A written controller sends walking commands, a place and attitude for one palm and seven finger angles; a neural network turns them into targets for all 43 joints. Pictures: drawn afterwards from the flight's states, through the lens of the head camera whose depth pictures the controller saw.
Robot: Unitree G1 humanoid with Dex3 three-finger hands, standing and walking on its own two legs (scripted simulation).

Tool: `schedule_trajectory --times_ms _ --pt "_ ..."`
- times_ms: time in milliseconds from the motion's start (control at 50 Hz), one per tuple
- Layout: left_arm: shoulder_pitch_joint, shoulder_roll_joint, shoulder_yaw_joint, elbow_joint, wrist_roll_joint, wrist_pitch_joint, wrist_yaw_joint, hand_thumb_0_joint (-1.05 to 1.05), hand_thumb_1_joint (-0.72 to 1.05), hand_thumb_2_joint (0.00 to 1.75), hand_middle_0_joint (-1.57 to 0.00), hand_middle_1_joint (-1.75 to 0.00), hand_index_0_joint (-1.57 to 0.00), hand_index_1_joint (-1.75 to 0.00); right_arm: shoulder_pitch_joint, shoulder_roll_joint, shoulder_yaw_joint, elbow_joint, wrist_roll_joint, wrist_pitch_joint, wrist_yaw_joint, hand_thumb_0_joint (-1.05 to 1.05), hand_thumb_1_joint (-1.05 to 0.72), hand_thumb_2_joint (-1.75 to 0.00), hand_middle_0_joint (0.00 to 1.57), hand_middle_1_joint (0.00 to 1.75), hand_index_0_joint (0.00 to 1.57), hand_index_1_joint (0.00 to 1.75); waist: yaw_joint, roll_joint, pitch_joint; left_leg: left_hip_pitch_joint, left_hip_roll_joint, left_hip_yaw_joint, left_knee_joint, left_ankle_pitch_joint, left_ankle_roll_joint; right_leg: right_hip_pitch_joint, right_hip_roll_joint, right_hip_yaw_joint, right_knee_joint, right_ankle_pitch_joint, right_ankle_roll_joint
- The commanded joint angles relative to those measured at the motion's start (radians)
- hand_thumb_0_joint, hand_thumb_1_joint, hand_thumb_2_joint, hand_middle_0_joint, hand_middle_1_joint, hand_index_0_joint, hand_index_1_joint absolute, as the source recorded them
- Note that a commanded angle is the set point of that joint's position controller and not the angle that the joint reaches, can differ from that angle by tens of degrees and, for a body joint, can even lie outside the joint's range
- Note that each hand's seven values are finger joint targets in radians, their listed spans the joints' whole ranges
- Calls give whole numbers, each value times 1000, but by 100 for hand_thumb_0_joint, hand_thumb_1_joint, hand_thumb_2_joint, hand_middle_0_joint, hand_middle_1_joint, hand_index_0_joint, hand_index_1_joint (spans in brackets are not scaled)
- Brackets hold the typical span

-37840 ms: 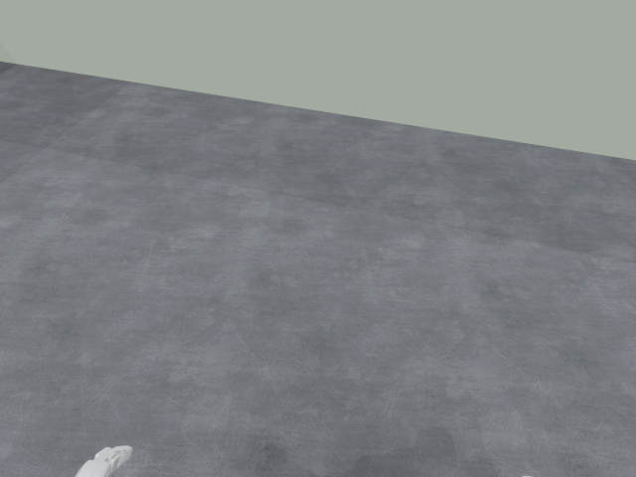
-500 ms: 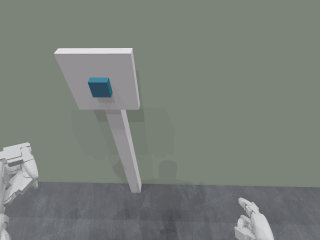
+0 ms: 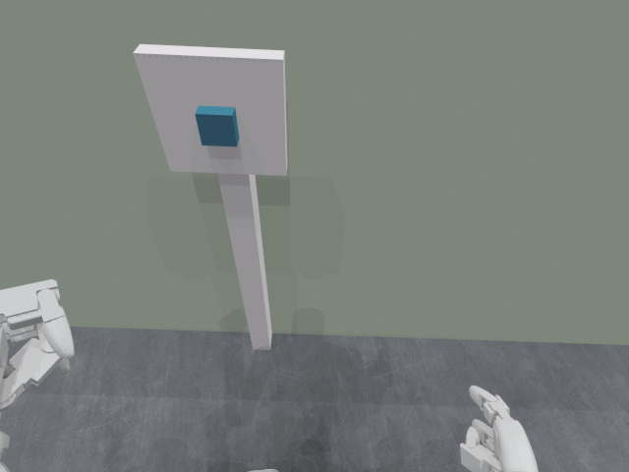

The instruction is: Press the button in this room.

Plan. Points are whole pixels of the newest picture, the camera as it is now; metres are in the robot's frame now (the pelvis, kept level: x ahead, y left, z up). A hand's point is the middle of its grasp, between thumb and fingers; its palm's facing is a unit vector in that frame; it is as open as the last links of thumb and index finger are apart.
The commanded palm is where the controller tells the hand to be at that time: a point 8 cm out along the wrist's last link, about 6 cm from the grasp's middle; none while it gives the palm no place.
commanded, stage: step back with the hand held close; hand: left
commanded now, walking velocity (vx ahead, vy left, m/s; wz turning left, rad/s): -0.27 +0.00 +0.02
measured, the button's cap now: (218, 125) +0.57 +0.20 +0.14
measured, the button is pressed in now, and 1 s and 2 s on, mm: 0 0 0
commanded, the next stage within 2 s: stop stepping back and stand still in 0.44 s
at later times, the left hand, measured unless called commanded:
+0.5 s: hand (10, 446) +0.11 +0.23 +0.17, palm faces +0.26 -0.87 -0.42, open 3.1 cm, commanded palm +0.04 +0.28 +0.19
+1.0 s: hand out of the picture +0.07 +0.26 +0.20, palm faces +0.22 -0.90 -0.38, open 3.1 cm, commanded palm +0.01 +0.32 +0.19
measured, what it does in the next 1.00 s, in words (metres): walks backwards: right foot, then left foot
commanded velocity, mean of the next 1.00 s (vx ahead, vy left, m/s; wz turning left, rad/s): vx -0.13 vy -0.03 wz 0.00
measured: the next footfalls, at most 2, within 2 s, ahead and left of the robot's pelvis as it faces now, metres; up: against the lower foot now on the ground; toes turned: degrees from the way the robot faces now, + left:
right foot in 0.46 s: -0.20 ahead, -0.11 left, +0.00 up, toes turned -4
left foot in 0.78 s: +0.02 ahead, +0.09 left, +0.00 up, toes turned -3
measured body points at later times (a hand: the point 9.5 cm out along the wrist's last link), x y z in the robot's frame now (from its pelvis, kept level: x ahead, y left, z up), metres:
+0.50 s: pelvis -0.11 +0.01 +0.00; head -0.05 +0.04 +0.44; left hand +0.09 +0.28 +0.20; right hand +0.09 -0.21 -0.07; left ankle +0.08 +0.07 -0.72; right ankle -0.24 -0.11 -0.73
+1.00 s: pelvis -0.15 +0.05 +0.02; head -0.13 +0.10 +0.46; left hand +0.05 +0.31 +0.22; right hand -0.02 -0.18 -0.05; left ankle -0.02 +0.09 -0.72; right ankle -0.20 -0.07 -0.69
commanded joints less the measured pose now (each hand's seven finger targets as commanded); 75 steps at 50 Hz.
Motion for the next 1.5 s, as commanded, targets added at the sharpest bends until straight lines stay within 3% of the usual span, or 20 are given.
schedule_trajectory --times_ms 0,100,180,360,480,580,640,700,740,800,840,880,940,1020,1100,1140,1240,1280,1340,1480 --pt "-84 197 107 -255 1 -82 50 0 90 90 -130 -150 -130 -150 -58 -118 -48 -129 -5 -56 -10 0 -90 -90 20 30 20 30 -41 -128 -73 137 38 -110 48 -124 -34 -169 -216 262 -275 -363 -93" --pt "-46 213 168 -312 25 -103 56 0 90 90 -130 -150 -130 -150 -92 -131 -47 -146 -18 -88 -21 0 -90 -90 20 30 20 30 -18 329 -97 -290 339 -510 -563 -485 81 214 66 65 449 -213 17" --pt "5 209 192 -246 7 -115 52 0 90 90 -130 -150 -130 -150 -89 -113 -69 -118 -20 -112 -1 0 -90 -90 20 30 20 30 -12 98 -113 -130 317 -400 -469 -268 86 80 58 97 540 -281 10" --pt "-9 194 94 -310 -40 -125 21 0 90 90 -130 -150 -130 -150 -53 -98 -48 -24 -33 -135 24 0 -90 -90 20 30 20 30 -6 228 -270 337 191 -220 -466 184 -127 153 87 -18 -216 -273 -38" --pt "-13 331 241 -352 -75 -170 20 0 90 90 -130 -150 -130 -150 -122 -81 -22 -54 -23 -97 7 0 -90 -90 20 30 20 30 -4 47 -299 474 101 -71 -126 281 -77 -45 -120 72 -237 76 -50" --pt "43 253 197 -192 -82 -105 1 0 90 90 -130 -150 -130 -150 -134 -114 -41 -82 5 -79 -13 0 -90 -90 20 30 20 30 -32 73 -107 428 102 -113 -168 33 -90 -183 -20 10 -247 -407 -55" --pt "-38 233 153 -120 -74 -60 11 0 90 90 -130 -150 -130 -150 -120 -123 -55 -61 4 -56 -29 0 -90 -90 20 30 20 30 -53 -79 31 430 42 -107 194 -50 -132 -456 -162 146 -388 -667 -141" --pt "-166 209 95 -94 -35 -36 13 0 90 90 -130 -150 -130 -150 -114 -112 -44 -35 1 -58 -35 0 -90 -90 20 30 20 30 -57 -188 166 207 64 -127 379 10 -90 -429 -265 160 -383 -546 -179" --pt "-362 208 46 -127 -22 -38 7 0 90 90 -130 -150 -130 -150 -132 -118 -29 -34 9 -82 -37 0 -90 -90 20 30 20 30 -73 -98 237 153 87 -99 118 7 -76 -312 -187 53 -264 -437 -99" --pt "-356 205 61 -207 3 -64 19 0 90 90 -130 -150 -130 -150 -79 -147 -31 -59 2 -155 -37 0 -90 -90 20 30 20 30 -42 361 164 119 196 -458 -380 45 6 -88 40 13 149 -246 -14" --pt "-294 278 123 -383 -14 -117 23 0 90 90 -130 -150 -130 -150 -60 -113 -27 -49 -21 -190 -16 0 -90 -90 20 30 20 30 -26 366 -44 191 277 -639 -527 -142 -102 -9 49 124 370 -375 -26" --pt "-144 274 169 -435 -26 -126 28 0 90 90 -130 -150 -130 -150 -76 -111 -42 -68 -24 -194 12 0 -90 -90 20 30 20 30 4 189 -192 189 259 -516 -578 -349 -128 102 65 87 323 -349 -27" --pt "189 231 198 -351 -40 -99 20 0 90 90 -130 -150 -130 -150 -63 -97 -48 -92 -24 -182 33 0 -90 -90 20 30 20 30 10 225 -281 175 186 -264 -526 -206 -102 236 84 -18 140 -320 -27" --pt "203 174 146 -226 -39 -45 13 0 90 90 -130 -150 -130 -150 -75 -103 -52 -87 -24 -112 22 0 -90 -90 20 30 20 30 -16 194 -155 -7 103 -114 -454 -220 -161 361 98 -93 -137 -321 -50" --pt "-21 231 169 -144 -52 -5 23 0 90 90 -130 -150 -130 -150 -82 -100 -50 -42 -23 -48 -11 0 -90 -90 20 30 20 30 -29 -225 -9 -70 34 -75 328 -66 -92 -23 -353 339 -428 -410 -226" --pt "-170 218 135 -154 -29 -14 22 0 90 90 -130 -150 -130 -150 -87 -96 -42 -37 -8 -67 -10 0 -90 -90 20 30 20 30 -50 -245 -34 -94 70 -112 333 -45 -79 20 -307 266 -371 -450 -201" --pt "-257 131 -6 -194 -1 -17 30 0 90 90 -130 -150 -130 -150 -116 -120 -38 -30 -9 -112 -41 0 -90 -90 20 30 20 30 -50 76 58 211 72 -39 -162 -17 -46 -79 -139 25 -113 -341 -92" --pt "-285 158 15 -308 9 -46 36 0 90 90 -130 -150 -130 -150 -87 -130 -30 -54 -11 -140 -30 0 -90 -90 20 30 20 30 -34 368 51 203 271 -434 -376 -12 39 -101 8 -19 151 -279 -6" --pt "-202 277 140 -383 1 -73 35 0 90 90 -130 -150 -130 -150 -85 -87 -31 -43 -29 -174 -9 0 -90 -90 20 30 20 30 -21 254 -11 109 318 -520 -503 -167 55 -14 -2 74 337 -331 -1" --pt "135 167 146 -179 -15 -56 29 0 90 90 -130 -150 -130 -150 -68 -85 -39 -83 -4 -123 24 0 -90 -90 20 30 20 30 -29 130 -74 -53 159 -127 -358 -186 -40 323 19 -26 -122 -154 -12"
